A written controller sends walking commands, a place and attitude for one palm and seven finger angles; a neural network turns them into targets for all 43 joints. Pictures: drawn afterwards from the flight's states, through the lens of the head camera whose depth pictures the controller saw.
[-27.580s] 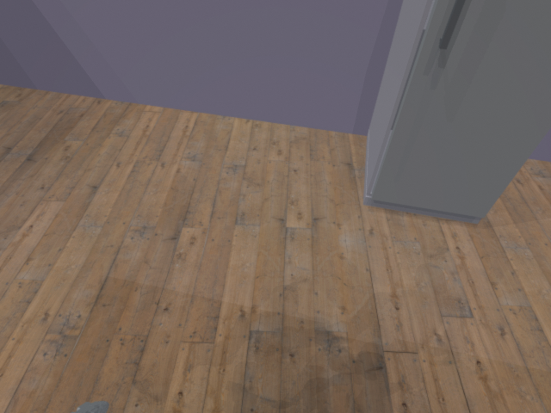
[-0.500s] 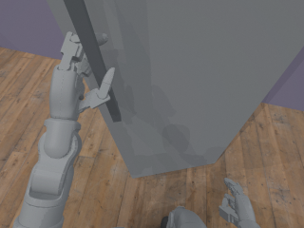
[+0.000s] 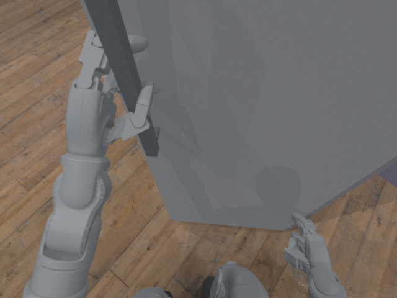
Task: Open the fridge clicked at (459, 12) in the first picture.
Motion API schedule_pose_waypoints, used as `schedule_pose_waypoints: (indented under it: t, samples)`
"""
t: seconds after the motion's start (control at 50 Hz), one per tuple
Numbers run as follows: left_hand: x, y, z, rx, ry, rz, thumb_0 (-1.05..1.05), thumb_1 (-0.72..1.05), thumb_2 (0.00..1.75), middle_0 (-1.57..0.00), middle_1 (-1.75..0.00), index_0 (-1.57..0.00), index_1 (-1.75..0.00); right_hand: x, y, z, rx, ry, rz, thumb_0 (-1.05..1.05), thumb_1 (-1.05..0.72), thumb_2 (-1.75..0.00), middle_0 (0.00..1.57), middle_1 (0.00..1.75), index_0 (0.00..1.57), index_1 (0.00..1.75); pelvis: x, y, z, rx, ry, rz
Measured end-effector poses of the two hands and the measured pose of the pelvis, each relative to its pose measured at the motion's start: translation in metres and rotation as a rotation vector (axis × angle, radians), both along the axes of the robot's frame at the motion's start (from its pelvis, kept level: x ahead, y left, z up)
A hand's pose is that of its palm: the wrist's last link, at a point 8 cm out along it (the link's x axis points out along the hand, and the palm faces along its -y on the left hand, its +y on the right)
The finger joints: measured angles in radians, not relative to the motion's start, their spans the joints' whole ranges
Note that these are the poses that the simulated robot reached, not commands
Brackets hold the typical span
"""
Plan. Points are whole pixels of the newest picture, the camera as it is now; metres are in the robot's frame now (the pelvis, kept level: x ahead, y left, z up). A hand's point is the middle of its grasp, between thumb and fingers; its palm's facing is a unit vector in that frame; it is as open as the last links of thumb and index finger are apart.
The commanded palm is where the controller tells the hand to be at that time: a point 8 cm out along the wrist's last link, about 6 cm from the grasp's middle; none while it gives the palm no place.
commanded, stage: walk backward, drawing the door open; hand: left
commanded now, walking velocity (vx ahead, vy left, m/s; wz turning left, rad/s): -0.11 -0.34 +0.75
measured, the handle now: (129, 60) +0.37 +0.10 +0.26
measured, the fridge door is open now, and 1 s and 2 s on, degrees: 41 76 79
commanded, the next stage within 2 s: stop walking and hold the door back in 1.06 s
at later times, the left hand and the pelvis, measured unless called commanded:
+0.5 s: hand (159, 213) +0.20 +0.05 +0.22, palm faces +0.46 -0.87 -0.19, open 6.9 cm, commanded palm +0.15 +0.09 +0.22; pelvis -0.04 -0.20 +0.00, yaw +22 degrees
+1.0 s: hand out of the picture +0.09 -0.01 +0.22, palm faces +0.78 -0.58 -0.22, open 6.8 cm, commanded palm +0.02 +0.00 +0.22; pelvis -0.03 -0.36 +0.00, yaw +39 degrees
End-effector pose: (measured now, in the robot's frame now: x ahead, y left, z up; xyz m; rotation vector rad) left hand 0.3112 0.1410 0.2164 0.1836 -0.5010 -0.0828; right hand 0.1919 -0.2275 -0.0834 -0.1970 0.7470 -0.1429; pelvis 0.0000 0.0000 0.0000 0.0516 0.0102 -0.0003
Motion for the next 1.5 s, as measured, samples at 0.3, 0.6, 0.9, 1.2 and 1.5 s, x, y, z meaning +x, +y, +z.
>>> schedule_pose_waypoints:
  t: [0.3, 0.6, 0.9, 1.2, 1.5]
  samples:
    - [-0.089, -0.031, 0.001, -0.013, 0.009, 0.387, -0.08, 0.67, 0.85, -0.50, -1.41, -0.16, -1.26, 0.002, -0.081, -0.018, 0.052, 0.098, 0.222, 0.01, -0.91, -0.90, 0.21, 0.30, 0.20, 0.30, -0.024, -0.139, -0.001, -0.042, -0.040, 0.233]
    - [-0.174, -0.067, 0.004, -0.007, 0.040, 0.640, -0.08, 0.65, 0.83, -0.51, -1.40, -0.21, -1.26, 0.008, -0.139, 0.003, -0.001, 0.106, 0.453, 0.01, -0.91, -0.90, 0.20, 0.30, 0.20, 0.30, -0.033, -0.241, 0.014, -0.105, -0.056, 0.449]
    - [-0.249, -0.120, 0.003, 0.020, 0.003, 0.923, -0.10, 0.63, 0.81, -0.50, -1.45, -0.23, -1.27, 0.057, -0.215, 0.010, -0.081, 0.011, 0.568, 0.01, -0.91, -0.90, 0.20, 0.30, 0.20, 0.30, -0.026, -0.332, 0.000, -0.031, -0.036, 0.625]
    - [-0.318, -0.189, 0.006, 0.024, 0.038, 1.167, -0.10, 0.62, 0.79, -0.49, -1.44, -0.26, -1.31, 0.041, -0.232, -0.007, 0.047, 0.060, 0.823, 0.01, -0.91, -0.90, 0.21, 0.30, 0.20, 0.30, -0.019, -0.431, 0.000, -0.060, -0.050, 0.771]
    - [-0.326, -0.200, 0.017, -0.063, 0.133, 1.213, -0.07, 0.60, 0.82, -0.52, -1.49, -0.43, -1.39, 0.061, -0.298, 0.017, -0.136, 0.002, 0.897, 0.01, -0.91, -0.90, 0.20, 0.30, 0.20, 0.30, -0.055, -0.485, 0.011, 0.026, -0.035, 0.905]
